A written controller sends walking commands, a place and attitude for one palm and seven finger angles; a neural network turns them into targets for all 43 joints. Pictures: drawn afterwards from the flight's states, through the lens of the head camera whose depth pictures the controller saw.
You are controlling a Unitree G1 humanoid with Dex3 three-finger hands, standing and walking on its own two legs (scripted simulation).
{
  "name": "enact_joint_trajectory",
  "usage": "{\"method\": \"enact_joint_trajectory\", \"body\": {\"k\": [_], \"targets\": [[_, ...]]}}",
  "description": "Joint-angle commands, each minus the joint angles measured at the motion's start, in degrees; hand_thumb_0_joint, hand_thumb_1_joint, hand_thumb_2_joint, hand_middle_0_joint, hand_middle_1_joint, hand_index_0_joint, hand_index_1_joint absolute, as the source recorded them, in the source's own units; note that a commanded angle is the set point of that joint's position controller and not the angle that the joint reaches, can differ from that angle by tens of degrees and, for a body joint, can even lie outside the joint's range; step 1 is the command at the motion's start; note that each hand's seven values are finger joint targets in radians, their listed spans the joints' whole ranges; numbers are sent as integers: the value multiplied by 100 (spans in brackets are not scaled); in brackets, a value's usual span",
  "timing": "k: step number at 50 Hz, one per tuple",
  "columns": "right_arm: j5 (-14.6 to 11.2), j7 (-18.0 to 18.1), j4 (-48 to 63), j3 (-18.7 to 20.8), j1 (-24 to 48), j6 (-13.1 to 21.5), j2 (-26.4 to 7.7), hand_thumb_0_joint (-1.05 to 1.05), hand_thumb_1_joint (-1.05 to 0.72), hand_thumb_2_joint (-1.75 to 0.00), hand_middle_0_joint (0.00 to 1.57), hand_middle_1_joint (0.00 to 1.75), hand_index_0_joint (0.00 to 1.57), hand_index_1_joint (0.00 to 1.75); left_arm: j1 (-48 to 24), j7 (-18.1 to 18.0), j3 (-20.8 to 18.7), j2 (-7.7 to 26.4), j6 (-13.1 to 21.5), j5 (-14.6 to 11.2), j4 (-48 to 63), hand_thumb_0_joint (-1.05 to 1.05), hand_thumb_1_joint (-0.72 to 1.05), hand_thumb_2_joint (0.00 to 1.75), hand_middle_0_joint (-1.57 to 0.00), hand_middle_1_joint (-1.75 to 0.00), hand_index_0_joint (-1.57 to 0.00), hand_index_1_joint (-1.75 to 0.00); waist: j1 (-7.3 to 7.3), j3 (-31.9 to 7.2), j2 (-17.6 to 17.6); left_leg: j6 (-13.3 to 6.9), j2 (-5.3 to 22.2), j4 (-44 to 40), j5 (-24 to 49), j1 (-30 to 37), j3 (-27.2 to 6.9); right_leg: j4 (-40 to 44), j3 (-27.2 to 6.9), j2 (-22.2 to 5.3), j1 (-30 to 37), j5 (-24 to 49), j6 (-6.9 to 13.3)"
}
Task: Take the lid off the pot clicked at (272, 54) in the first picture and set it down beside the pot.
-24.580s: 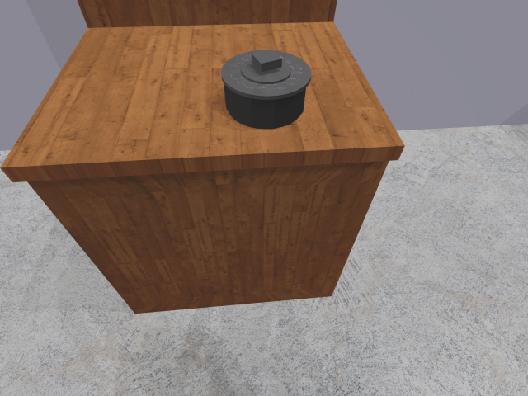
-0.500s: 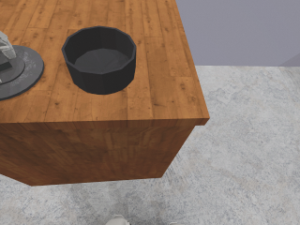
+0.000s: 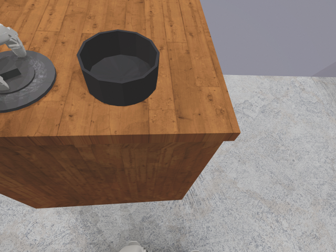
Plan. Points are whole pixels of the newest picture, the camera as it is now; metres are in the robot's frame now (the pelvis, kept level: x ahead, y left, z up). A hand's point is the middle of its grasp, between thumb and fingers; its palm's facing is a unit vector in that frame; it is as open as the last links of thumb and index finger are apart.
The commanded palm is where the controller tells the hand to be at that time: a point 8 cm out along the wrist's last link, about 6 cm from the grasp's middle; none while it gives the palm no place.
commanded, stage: raise the empty hand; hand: left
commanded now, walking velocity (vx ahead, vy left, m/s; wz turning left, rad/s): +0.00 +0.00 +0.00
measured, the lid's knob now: (3, 69) +0.49 +0.35 +0.12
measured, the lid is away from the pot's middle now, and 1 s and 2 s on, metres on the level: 0.25 0.25 0.25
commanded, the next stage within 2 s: draw the hand back to the body in 1.12 s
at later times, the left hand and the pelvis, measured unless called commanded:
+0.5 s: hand out of the picture +0.47 +0.34 +0.21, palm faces -0.31 -0.11 -0.95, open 11.0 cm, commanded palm +0.49 +0.32 +0.27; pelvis +0.00 +0.00 +0.01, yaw +1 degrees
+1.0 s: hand out of the picture +0.48 +0.32 +0.26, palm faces -0.26 -0.11 -0.96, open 11.0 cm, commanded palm +0.49 +0.32 +0.33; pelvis +0.01 -0.02 +0.02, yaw +1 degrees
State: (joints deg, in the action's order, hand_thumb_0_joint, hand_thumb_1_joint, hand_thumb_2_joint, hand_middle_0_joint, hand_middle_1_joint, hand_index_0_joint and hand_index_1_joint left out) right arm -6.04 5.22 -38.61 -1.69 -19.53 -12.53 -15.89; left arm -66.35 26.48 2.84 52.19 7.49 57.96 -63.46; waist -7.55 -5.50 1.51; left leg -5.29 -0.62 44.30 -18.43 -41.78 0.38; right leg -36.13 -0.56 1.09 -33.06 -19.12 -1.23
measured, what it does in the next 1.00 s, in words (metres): stands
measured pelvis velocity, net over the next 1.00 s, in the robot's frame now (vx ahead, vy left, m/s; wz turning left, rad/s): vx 0.01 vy -0.02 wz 0.02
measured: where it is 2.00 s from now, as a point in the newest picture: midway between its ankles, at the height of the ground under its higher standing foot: outside the picture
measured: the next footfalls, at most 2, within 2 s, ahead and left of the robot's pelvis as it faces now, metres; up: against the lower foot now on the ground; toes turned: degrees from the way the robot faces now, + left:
none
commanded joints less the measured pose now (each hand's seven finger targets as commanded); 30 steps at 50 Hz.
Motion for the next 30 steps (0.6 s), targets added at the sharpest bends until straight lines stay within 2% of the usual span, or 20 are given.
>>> {"method": "enact_joint_trajectory", "body": {"k": [1,2,3,4,6,7,8,10,11,13,15,16,17,18,19,21,22,25,26,30], "targets": [[-3,73,344,339,-596,127,-1140,0,-90,-90,20,30,20,30,-2702,-206,-303,1501,-109,-171,866,0,-12,87,-46,-65,-46,-65,-17,-2235,894,224,52,-438,2505,3280,-389,380,431,452,-561,982,322],[33,51,350,350,-590,106,-1182,0,-90,-90,20,30,20,30,-2999,-244,-442,1787,-150,-81,1101,0,-12,87,-46,-65,-46,-65,15,-2415,1072,264,86,-482,2439,3357,-437,396,398,433,-529,911,318],[21,45,363,356,-597,126,-1140,0,-90,-90,20,30,20,30,-3005,-235,-168,1431,-194,-12,945,0,-12,87,-46,-65,-46,-65,-37,-2240,1159,292,81,-484,2498,3435,-515,406,445,452,-759,817,348],[27,30,336,372,-582,133,-1159,0,-90,-90,20,30,20,30,-3135,-223,-112,1359,-217,-9,1071,0,-12,87,-46,-65,-46,-65,-48,-2225,1140,323,138,-530,2462,3548,-567,440,459,445,-838,711,344],[37,20,393,381,-558,160,-1110,0,-90,-90,20,30,20,30,-3136,-196,-98,1275,-179,-24,1329,0,-12,87,-46,-65,-46,-65,32,-2469,1441,396,140,-461,3119,3941,-605,415,470,464,-838,791,371],[76,11,384,399,-583,153,-1132,0,-90,-90,20,30,20,30,-3186,-193,-361,1594,-181,11,1371,0,-12,87,-46,-65,-46,-65,28,-2650,1354,403,165,-455,3134,3997,-632,434,439,458,-747,835,342],[64,7,429,394,-580,150,-1115,0,-90,-90,20,30,20,30,-2998,-175,-464,1671,-185,3,1222,0,-12,87,-46,-65,-46,-65,55,-2662,1230,364,119,-442,3122,3904,-599,444,428,452,-633,912,342],[23,-8,424,385,-541,114,-1124,0,-90,-90,20,30,20,30,-2945,-107,-224,1384,-268,-90,975,0,-12,87,-46,-65,-46,-65,-16,-2437,876,289,76,-521,2736,3574,-519,486,428,432,-510,957,318],[-9,-16,396,379,-528,123,-1111,0,-90,-90,20,30,20,30,-3007,-70,41,1035,-294,-174,1012,0,-12,87,-46,-65,-46,-65,-26,-2324,927,311,91,-563,2791,3646,-512,500,464,428,-585,905,330],[29,-43,350,403,-556,122,-1142,0,-90,-90,20,30,20,30,-3283,-80,65,1091,-389,-77,998,0,-12,87,-46,-65,-46,-65,-40,-2200,933,324,124,-659,2449,3665,-609,563,470,424,-721,652,330],[16,-33,400,377,-526,133,-1139,0,-90,-90,20,30,20,30,-3279,-97,-143,1413,-389,-18,1047,0,-12,87,-46,-65,-46,-65,-3,-2260,920,287,73,-661,2455,3610,-575,578,427,422,-538,774,352],[11,-15,407,354,-503,150,-1134,0,-90,-90,20,30,20,30,-3268,-91,-161,1411,-351,-59,1189,0,-12,87,-46,-65,-46,-65,57,-2388,978,324,77,-641,2821,3750,-566,537,452,423,-445,901,365],[35,-23,403,383,-494,145,-1133,0,-90,-90,20,30,20,30,-3571,-89,-144,1439,-367,-5,1320,0,-12,87,-46,-65,-46,-65,-3,-2539,1037,340,111,-664,2746,3855,-612,581,409,410,-498,831,331],[24,-24,380,383,-482,159,-1104,0,-90,-90,20,30,20,30,-3493,-70,42,1168,-407,-6,1048,0,-12,87,-46,-65,-46,-65,-32,-2284,1025,322,91,-682,2597,3798,-607,618,432,410,-605,742,343],[31,-37,388,385,-484,160,-1127,0,-90,-90,20,30,20,30,-3464,-66,-50,1274,-422,-39,1097,0,-12,87,-46,-65,-46,-65,0,-2286,882,319,94,-747,2416,3723,-630,637,439,401,-501,686,334],[-1,-38,413,364,-446,181,-1110,0,-90,-90,20,30,20,30,-3392,-39,52,1141,-438,-84,1098,0,-12,87,-46,-65,-46,-65,36,-2252,985,327,70,-745,2638,3780,-587,629,447,397,-438,778,364],[28,-47,392,371,-444,174,-1131,0,-90,-90,20,30,20,30,-3509,-46,-61,1323,-465,-27,1050,0,-12,87,-46,-65,-46,-65,17,-2278,935,316,87,-776,2442,3727,-586,657,424,390,-415,716,339],[11,-60,403,364,-395,185,-1113,0,-90,-90,20,30,20,30,-3624,-26,115,1148,-552,-6,1031,0,-12,87,-46,-65,-46,-65,2,-2130,930,285,67,-865,2228,3688,-595,727,422,367,-417,653,354],[-7,-60,418,355,-359,191,-1107,0,-90,-90,20,30,20,30,-3671,-9,198,1018,-539,-60,1272,0,-12,87,-46,-65,-46,-65,50,-2259,1097,345,93,-865,2575,3891,-598,700,453,358,-395,703,374],[0,-56,342,337,-391,220,-1135,0,-90,-90,20,30,20,30,-3686,19,212,1084,-682,-10,768,0,-12,87,-46,-65,-46,-65,-20,-1958,668,240,43,-979,1840,3505,-553,801,418,356,-271,600,341]]}}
